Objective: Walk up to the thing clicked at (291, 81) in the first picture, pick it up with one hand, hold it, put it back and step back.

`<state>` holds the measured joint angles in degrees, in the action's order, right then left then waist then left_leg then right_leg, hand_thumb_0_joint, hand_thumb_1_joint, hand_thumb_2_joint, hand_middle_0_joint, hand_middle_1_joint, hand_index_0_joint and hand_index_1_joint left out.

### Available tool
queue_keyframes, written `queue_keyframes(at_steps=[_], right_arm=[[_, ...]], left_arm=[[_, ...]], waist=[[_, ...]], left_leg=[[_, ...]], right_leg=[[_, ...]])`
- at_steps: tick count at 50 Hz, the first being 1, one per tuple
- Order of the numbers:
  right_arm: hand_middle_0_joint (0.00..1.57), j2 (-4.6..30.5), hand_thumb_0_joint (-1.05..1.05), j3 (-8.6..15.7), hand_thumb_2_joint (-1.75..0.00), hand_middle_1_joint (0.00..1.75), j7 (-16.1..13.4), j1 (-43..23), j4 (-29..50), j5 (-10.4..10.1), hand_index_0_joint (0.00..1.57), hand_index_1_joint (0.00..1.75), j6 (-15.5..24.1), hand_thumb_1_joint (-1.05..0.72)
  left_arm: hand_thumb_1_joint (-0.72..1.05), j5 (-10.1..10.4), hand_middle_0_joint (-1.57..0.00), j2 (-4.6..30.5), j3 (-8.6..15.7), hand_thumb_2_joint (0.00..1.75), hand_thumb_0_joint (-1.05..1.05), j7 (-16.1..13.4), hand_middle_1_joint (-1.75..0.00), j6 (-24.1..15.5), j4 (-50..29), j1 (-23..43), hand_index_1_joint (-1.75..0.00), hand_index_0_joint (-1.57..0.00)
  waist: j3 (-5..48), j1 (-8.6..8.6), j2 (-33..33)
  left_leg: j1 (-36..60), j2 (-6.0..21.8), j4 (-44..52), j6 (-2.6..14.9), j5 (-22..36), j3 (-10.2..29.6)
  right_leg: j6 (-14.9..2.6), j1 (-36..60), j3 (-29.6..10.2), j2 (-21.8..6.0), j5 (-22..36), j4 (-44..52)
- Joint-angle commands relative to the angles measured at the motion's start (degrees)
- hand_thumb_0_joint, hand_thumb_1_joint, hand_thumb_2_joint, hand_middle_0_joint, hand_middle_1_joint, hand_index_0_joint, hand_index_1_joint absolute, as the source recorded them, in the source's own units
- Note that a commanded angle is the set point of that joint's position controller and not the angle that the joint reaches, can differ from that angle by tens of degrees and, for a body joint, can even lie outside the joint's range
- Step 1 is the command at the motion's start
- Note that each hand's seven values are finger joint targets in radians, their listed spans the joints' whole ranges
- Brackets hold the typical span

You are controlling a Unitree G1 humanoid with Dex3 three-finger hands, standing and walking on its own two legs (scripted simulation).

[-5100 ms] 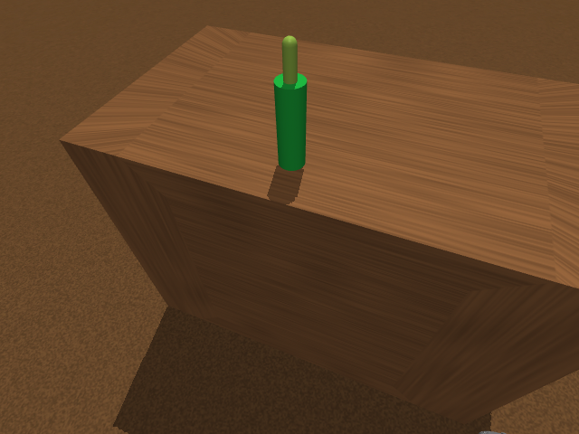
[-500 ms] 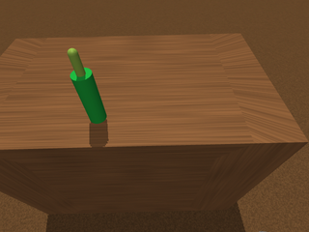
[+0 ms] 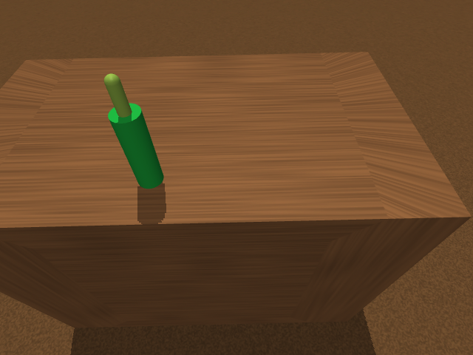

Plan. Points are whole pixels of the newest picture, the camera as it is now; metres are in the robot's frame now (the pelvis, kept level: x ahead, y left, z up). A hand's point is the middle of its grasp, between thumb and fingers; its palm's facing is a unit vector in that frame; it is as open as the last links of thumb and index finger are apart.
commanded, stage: stand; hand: left
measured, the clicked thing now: (134, 136) +0.44 +0.19 +0.14
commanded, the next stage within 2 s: rise first in 0.42 s
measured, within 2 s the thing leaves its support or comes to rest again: neither
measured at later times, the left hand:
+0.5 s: hand out of the picture +0.07 +0.25 -0.16, palm faces -0.04 -0.94 -0.35, open 7.3 cm
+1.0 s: hand (95, 334) +0.17 +0.26 -0.06, palm faces +0.30 -0.89 -0.36, open 15.7 cm
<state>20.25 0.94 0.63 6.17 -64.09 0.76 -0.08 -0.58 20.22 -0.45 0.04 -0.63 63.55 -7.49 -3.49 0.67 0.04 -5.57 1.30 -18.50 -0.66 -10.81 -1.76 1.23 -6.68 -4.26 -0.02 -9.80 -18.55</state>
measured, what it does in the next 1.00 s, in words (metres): stands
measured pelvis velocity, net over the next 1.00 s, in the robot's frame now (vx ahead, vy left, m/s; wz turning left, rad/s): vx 0.00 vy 0.00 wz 0.05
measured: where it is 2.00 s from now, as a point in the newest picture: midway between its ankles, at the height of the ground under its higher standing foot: outside the picture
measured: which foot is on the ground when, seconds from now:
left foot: down 0.00-1.00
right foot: down 0.00-1.00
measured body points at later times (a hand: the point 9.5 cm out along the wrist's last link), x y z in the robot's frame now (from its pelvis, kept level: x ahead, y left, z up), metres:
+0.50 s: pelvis +0.00 +0.00 +0.00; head +0.01 +0.00 +0.45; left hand +0.08 +0.30 -0.13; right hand +0.07 -0.30 -0.13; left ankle -0.01 +0.13 -0.75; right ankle +0.01 -0.14 -0.75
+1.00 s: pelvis +0.00 +0.00 -0.01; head +0.01 -0.01 +0.44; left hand +0.15 +0.31 -0.04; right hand +0.17 -0.26 -0.09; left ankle -0.01 +0.13 -0.75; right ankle +0.01 -0.14 -0.75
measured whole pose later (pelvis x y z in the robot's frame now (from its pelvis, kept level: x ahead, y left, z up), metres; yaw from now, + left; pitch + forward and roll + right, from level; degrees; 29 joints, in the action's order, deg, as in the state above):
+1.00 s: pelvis +0.00 +0.00 -0.01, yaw +3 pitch +0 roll +0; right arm 14.4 4.9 -4.1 12.9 -36.2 -1.6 4.7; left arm 2.6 16.9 8.6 -4.9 -3.9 24.6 -16.4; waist -0.1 -1.2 1.2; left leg -10.6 0.8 -24.0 -0.9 -13.2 0.9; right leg 0.9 -10.5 -1.7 -0.4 -13.0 -23.8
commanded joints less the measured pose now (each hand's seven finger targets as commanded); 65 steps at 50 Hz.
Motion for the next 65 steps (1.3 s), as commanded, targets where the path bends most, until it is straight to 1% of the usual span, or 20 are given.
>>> queue_keyframes(at_steps=[1,26,27,28,29,30,31,33,35,36,38,39,44,48,52,56,58,59,62,65], right_arm=[[0.20,12.0,0.00,2.1,-0.90,0.30,-0.7,-1.8,3.3,-0.3,0.20,0.30,1.5,-0.90],[0.12,12.2,0.00,2.1,-0.82,0.22,-0.7,-1.3,3.5,-0.3,0.12,0.22,1.5,-0.82],[0.05,1.1,0.00,-1.0,-0.74,0.14,-1.4,-21.4,23.6,-6.1,0.05,0.14,8.4,-0.74],[0.04,3.6,0.00,-0.7,-0.66,0.06,-2.5,-19.8,27.4,-6.8,0.05,0.06,9.6,-0.66],[0.04,10.0,0.00,2.8,-0.58,0.05,-3.5,-12.8,21.7,-6.7,0.05,0.05,9.1,-0.58],[0.04,11.9,0.00,5.6,-0.50,0.05,-4.3,-9.2,15.2,-6.4,0.05,0.05,8.0,-0.50],[0.05,12.6,0.00,7.0,-0.42,0.05,-4.6,-9.8,16.5,-5.7,0.05,0.05,8.2,-0.42],[0.05,7.7,0.00,6.3,-0.26,0.05,-4.7,-7.9,16.0,-4.3,0.05,0.05,8.8,-0.26],[0.05,9.6,0.00,11.0,-0.19,0.05,-4.7,3.1,18.7,-3.1,0.05,0.05,8.1,-0.13],[0.05,7.7,0.00,9.9,-0.17,0.05,-4.5,5.1,16.5,-3.0,0.05,0.05,7.7,-0.06],[0.05,8.2,0.00,10.5,-0.14,0.05,-4.6,1.1,22.1,-2.8,0.05,0.05,7.6,0.06],[0.05,5.0,0.00,9.0,-0.13,0.05,-4.3,4.5,20.8,-2.9,0.05,0.05,6.9,0.08],[0.05,1.9,0.00,6.0,-0.07,0.05,-4.8,-1.2,32.8,-3.0,0.05,0.05,7.4,0.31],[0.05,3.7,0.00,7.0,-0.03,0.05,-5.7,1.8,39.7,-2.5,0.05,0.05,8.4,0.46],[0.05,3.4,0.00,8.2,-0.02,0.05,-5.4,4.1,39.1,-2.3,0.05,0.05,8.9,0.50],[0.05,1.8,0.00,8.8,-0.01,0.05,-4.4,8.2,38.5,-2.6,0.05,0.05,8.3,0.53],[0.05,-0.2,0.00,7.0,-0.01,0.05,-3.6,7.3,39.5,-2.6,0.05,0.05,8.3,0.53],[0.05,1.6,0.00,9.3,-0.01,0.05,-3.7,5.8,39.2,-2.7,0.05,0.05,8.2,0.53],[0.05,0.8,0.00,8.7,-0.01,0.05,-3.3,3.1,39.7,-2.3,0.05,0.05,8.3,0.54],[0.05,3.1,0.00,10.6,-0.01,0.05,-3.6,1.6,39.1,-1.9,0.05,0.05,8.5,0.54]], left_arm=[[0.90,0.0,-0.20,12.4,2.6,0.90,0.00,-0.7,-0.30,-1.2,-3.2,2.0,-0.30,-0.20],[0.82,-0.1,-0.12,12.4,2.6,0.82,0.00,-0.7,-0.22,-1.2,-3.3,2.0,-0.22,-0.12],[0.74,4.4,-0.04,0.7,0.4,0.74,0.00,-1.2,-0.14,-5.8,-23.4,22.1,-0.14,-0.04],[0.66,6.3,-0.06,5.5,1.5,0.66,0.00,-2.8,-0.06,-8.0,-25.8,22.6,-0.07,-0.04],[0.58,6.1,-0.07,10.1,4.2,0.58,0.00,-3.7,-0.05,-7.7,-18.6,13.6,-0.07,-0.04],[0.50,6.0,-0.08,13.8,7.7,0.50,0.00,-4.5,-0.07,-6.8,-14.6,10.2,-0.08,-0.07],[0.42,5.7,-0.07,14.1,9.2,0.42,0.00,-4.8,-0.06,-6.6,-16.1,11.1,-0.07,-0.05],[0.26,4.5,-0.07,9.0,8.7,0.26,0.00,-4.9,-0.06,-7.3,-16.6,8.7,-0.06,-0.06],[0.18,2.9,-0.06,11.6,13.4,0.20,0.00,-5.1,-0.06,-7.0,-23.6,-0.5,-0.05,-0.07],[0.10,2.9,-0.07,8.1,11.7,0.15,0.00,-4.9,-0.08,-6.2,-19.9,-3.8,-0.06,-0.09],[-0.02,2.7,-0.06,9.4,13.1,0.12,0.00,-4.9,-0.06,-6.5,-27.1,-2.2,-0.04,-0.07],[-0.05,2.9,-0.06,8.1,13.3,0.11,0.00,-4.7,-0.06,-6.1,-28.1,-3.9,-0.05,-0.07],[-0.35,3.1,-0.05,6.6,11.8,0.05,0.00,-5.1,-0.04,-6.6,-44.1,0.7,-0.04,-0.05],[-0.56,3.1,-0.05,7.8,13.2,0.00,0.00,-5.7,-0.05,-7.4,-54.9,-0.6,-0.05,-0.05],[-0.55,3.4,-0.04,8.1,16.1,0.00,0.00,-5.6,-0.04,-7.6,-61.4,-8.9,-0.04,-0.04],[-0.53,3.8,-0.03,7.9,17.4,0.00,0.00,-4.4,-0.04,-8.5,-67.3,-13.1,-0.03,-0.04],[-0.53,3.9,-0.04,5.8,15.6,0.00,0.00,-3.5,-0.04,-9.3,-71.3,-14.0,-0.03,-0.04],[-0.54,4.2,-0.04,7.2,17.6,0.00,0.00,-3.5,-0.03,-9.7,-72.4,-13.9,-0.03,-0.04],[-0.52,4.1,-0.03,7.8,18.5,0.00,0.00,-3.1,-0.03,-10.7,-77.5,-12.8,-0.03,-0.03],[-0.53,3.9,-0.03,8.9,20.3,0.00,0.00,-3.1,-0.03,-11.9,-80.2,-14.6,-0.03,-0.03]], waist=[[4.7,-0.28,-0.3],[4.0,-0.13,0.1],[6.2,1.22,-0.3],[7.8,-1.08,-3.1],[4.6,-0.41,0.0],[3.2,-0.68,2.0],[7.3,-1.04,0.9],[13.0,-1.36,1.8],[17.9,-1.53,3.4],[13.5,-1.32,1.9],[15.6,-1.75,1.6],[15.2,-1.92,2.1],[12.7,-1.80,3.0],[10.4,-1.23,1.8],[7.8,-2.70,2.2],[5.7,-2.14,0.9],[4.7,-2.54,0.9],[4.6,-2.66,1.5],[5.5,-3.12,1.2],[7.2,-3.51,0.7]], left_leg=[[2.0,6.3,2.4,2.09,5.5,5.0],[0.7,6.3,3.0,2.10,3.9,5.5],[-8.3,-1.0,-3.8,0.90,2.4,-0.3],[-5.4,-0.7,-1.4,0.85,-1.2,0.2],[-6.4,-0.4,-0.7,0.61,-2.9,-0.3],[-9.4,-0.9,-2.5,0.29,-3.0,-0.9],[-8.9,-0.6,-4.4,0.27,-0.9,-0.6],[-7.5,-0.9,-5.6,0.52,2.4,-0.2],[-4.1,-1.3,-4.9,0.51,7.7,-0.2],[-5.2,-1.3,-4.2,0.44,8.0,-0.2],[-3.5,-1.5,-4.1,0.30,10.9,-0.5],[-3.5,-1.3,-4.2,0.23,11.9,-0.5],[-3.2,-1.4,-2.7,0.60,8.5,-0.8],[-2.3,-1.4,-2.3,0.92,7.3,-0.6],[-1.8,-1.6,-2.0,0.85,9.1,-0.5],[-1.5,-1.6,-2.0,1.11,9.3,-0.7],[-1.6,-1.6,-1.6,1.07,8.3,-0.7],[-1.5,-1.6,-1.3,1.00,8.1,-0.5],[-0.9,-1.5,-1.5,1.07,8.6,-0.3],[0.3,-1.4,-1.6,1.05,10.0,0.1]], right_leg=[[-2.29,-1.1,-3.6,-6.4,8.6,2.3],[-2.13,-0.7,-3.3,-6.5,6.9,2.6],[-1.25,-6.8,4.8,0.3,1.5,-2.9],[-1.29,-2.6,4.9,0.2,-2.8,-1.2],[-1.70,-4.2,4.7,0.7,-4.0,-1.4],[-2.03,-6.8,4.9,0.8,-4.3,-2.5],[-1.89,-6.1,4.9,0.9,-2.1,-4.4],[-1.89,-5.0,4.5,0.5,2.1,-5.7],[-2.07,-2.5,5.1,1.0,6.3,-5.0],[-1.95,-3.4,5.5,1.3,6.3,-4.3],[-1.66,-1.6,5.6,1.2,8.9,-3.9],[-1.65,-1.7,5.9,1.2,9.6,-4.0],[-1.57,-1.9,5.6,0.3,6.8,-2.5],[-1.49,-1.4,5.5,0.3,5.9,-1.8],[-1.67,-0.6,6.1,0.3,7.1,-1.7],[-1.40,-0.4,6.7,0.3,7.6,-1.0],[-1.44,-1.0,6.8,0.4,6.7,-1.0],[-1.57,-1.0,6.8,0.3,6.2,-0.9],[-1.31,-0.1,6.9,0.3,6.5,-0.9],[-1.45,1.1,7.0,0.4,7.5,-1.3]])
